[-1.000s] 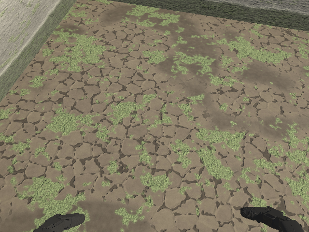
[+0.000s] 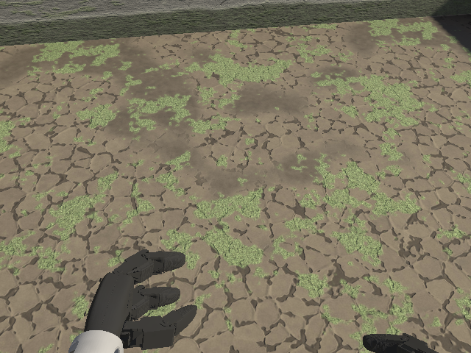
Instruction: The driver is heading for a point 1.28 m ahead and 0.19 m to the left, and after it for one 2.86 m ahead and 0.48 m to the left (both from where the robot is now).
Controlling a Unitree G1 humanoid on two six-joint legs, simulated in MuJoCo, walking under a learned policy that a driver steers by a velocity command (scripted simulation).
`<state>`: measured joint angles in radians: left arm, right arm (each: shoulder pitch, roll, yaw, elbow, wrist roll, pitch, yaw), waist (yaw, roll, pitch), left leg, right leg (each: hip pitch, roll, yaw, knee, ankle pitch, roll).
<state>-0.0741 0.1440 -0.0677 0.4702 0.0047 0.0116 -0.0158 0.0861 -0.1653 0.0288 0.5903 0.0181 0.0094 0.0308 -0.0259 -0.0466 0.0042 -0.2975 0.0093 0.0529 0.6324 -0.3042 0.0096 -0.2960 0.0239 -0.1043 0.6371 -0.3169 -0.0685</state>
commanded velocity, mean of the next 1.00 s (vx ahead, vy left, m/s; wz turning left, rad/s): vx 1.00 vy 0.00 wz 0.31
